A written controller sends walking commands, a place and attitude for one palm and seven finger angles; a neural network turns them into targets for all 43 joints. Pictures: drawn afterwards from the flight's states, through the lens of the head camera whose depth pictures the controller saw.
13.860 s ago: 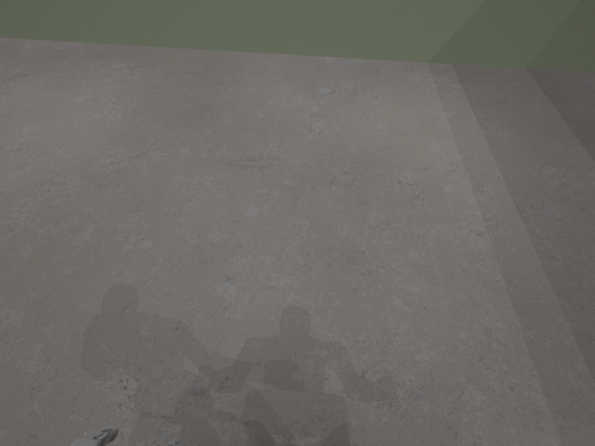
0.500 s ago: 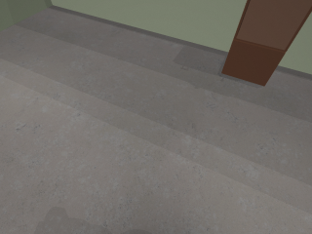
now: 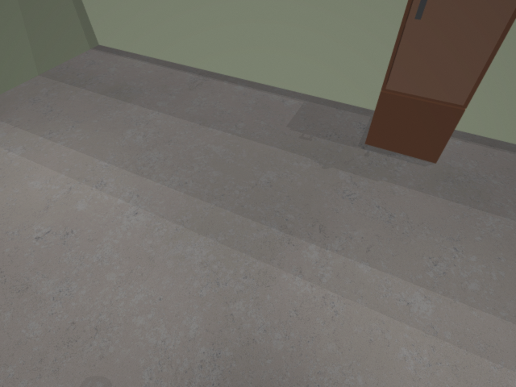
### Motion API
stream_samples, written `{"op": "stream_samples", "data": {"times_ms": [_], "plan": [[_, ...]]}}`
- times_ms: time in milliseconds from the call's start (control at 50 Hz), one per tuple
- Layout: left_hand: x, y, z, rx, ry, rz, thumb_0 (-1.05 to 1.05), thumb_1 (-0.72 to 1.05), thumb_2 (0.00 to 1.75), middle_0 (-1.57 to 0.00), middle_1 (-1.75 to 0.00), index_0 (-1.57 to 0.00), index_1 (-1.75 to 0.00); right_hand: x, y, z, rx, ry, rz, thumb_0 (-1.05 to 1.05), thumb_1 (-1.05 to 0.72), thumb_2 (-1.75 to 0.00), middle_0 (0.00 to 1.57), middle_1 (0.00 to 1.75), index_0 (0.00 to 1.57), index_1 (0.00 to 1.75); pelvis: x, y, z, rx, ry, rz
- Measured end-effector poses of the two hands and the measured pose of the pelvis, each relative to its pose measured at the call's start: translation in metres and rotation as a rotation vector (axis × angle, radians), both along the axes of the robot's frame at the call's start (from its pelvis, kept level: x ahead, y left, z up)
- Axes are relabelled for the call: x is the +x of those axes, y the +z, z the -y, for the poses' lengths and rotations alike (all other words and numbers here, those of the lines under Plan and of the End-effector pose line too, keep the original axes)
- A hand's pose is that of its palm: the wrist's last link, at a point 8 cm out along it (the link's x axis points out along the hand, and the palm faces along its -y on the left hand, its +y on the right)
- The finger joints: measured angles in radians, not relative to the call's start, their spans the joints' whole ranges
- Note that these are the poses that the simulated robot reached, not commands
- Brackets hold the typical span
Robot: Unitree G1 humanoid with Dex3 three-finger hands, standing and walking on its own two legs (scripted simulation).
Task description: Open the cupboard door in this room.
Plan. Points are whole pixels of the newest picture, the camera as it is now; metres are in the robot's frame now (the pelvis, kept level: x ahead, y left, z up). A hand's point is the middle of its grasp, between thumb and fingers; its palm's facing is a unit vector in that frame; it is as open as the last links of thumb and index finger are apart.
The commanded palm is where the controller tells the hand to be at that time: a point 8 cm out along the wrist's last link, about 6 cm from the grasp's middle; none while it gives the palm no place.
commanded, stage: stand and wait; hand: left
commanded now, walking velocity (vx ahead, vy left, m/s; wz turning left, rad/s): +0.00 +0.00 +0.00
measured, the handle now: (423, 0) +1.56 -0.60 +0.05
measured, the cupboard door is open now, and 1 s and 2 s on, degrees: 0 0 0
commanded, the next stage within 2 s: turn or walk to find it in 0.06 s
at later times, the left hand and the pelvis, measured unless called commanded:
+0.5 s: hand out of the picture +0.07 +0.20 -0.17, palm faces -0.12 -0.97 -0.23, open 7.4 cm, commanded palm none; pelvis -0.01 +0.01 -0.01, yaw -9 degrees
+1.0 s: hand out of the picture +0.09 +0.18 -0.19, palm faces +0.02 -0.97 -0.23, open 7.3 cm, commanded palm none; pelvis +0.04 -0.01 -0.02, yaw -1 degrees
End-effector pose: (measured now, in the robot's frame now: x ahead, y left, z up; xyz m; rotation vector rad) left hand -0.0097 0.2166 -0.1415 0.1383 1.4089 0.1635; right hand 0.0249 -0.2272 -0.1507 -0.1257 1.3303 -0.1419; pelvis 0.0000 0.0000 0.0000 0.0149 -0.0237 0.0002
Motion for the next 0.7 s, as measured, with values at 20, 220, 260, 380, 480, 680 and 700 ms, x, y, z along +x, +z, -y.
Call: {"op": "stream_samples", "data": {"times_ms": [20, 220, 260, 380, 480, 680, 700], "plan": [[0.000, 0.000, 0.002, -0.003, 0.001, -0.002, 0.01, 0.92, 0.90, -0.20, -0.30, -0.20, -0.30, -0.007, 0.000, 0.000, -0.001, -0.003, -0.020, 0.00, -0.93, -0.90, 0.20, 0.30, 0.20, 0.30, 0.000, 0.000, 0.001, -0.001, 0.000, 0.000], [0.004, -0.003, 0.004, -0.009, -0.013, -0.024, 0.01, 0.91, 0.90, -0.20, -0.30, -0.20, -0.30, -0.062, -0.003, -0.006, 0.009, -0.073, -0.158, 0.01, -0.92, -0.90, 0.19, 0.30, 0.20, 0.30, -0.003, -0.001, 0.004, -0.013, -0.035, -0.001], [0.007, -0.005, 0.000, -0.008, -0.024, -0.029, 0.01, 0.91, 0.90, -0.20, -0.30, -0.20, -0.30, -0.067, -0.004, -0.007, 0.006, -0.097, -0.160, 0.01, -0.91, -0.90, 0.19, 0.30, 0.20, 0.30, -0.006, -0.003, 0.002, -0.018, -0.050, -0.005], [0.031, -0.011, -0.021, 0.002, -0.069, -0.008, 0.01, 0.91, 0.90, -0.20, -0.30, -0.20, -0.30, -0.068, -0.003, -0.013, -0.023, -0.153, -0.114, 0.01, -0.91, -0.90, 0.20, 0.30, 0.20, 0.30, -0.011, -0.008, -0.010, -0.010, -0.097, -0.020], [0.072, -0.002, -0.031, 0.029, -0.154, 0.049, 0.01, 0.91, 0.90, -0.20, -0.30, -0.20, -0.30, -0.067, -0.002, -0.012, -0.018, -0.200, -0.048, 0.01, -0.91, -0.90, 0.20, 0.30, 0.20, 0.30, -0.008, -0.007, -0.011, -0.001, -0.156, -0.027], [0.159, 0.016, 0.014, 0.066, -0.244, 0.270, 0.01, 0.91, 0.90, -0.20, -0.30, -0.20, -0.30, -0.067, -0.021, 0.012, 0.046, -0.210, -0.115, 0.01, -0.91, -0.90, 0.20, 0.30, 0.20, 0.30, 0.020, -0.013, 0.023, 0.000, -0.140, -0.018], [0.159, 0.017, 0.020, 0.058, -0.238, 0.273, 0.00, 0.91, 0.90, -0.20, -0.30, -0.20, -0.30, -0.062, -0.020, 0.014, 0.048, -0.201, -0.126, 0.01, -0.91, -0.90, 0.20, 0.30, 0.20, 0.30, 0.023, -0.011, 0.025, -0.001, -0.133, -0.018]]}}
